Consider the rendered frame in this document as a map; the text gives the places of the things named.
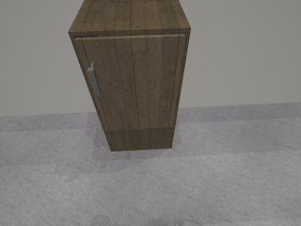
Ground handle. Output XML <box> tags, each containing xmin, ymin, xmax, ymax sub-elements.
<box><xmin>87</xmin><ymin>62</ymin><xmax>102</xmax><ymax>97</ymax></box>

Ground cupboard door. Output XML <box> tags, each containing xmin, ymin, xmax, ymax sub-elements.
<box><xmin>75</xmin><ymin>34</ymin><xmax>185</xmax><ymax>131</ymax></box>

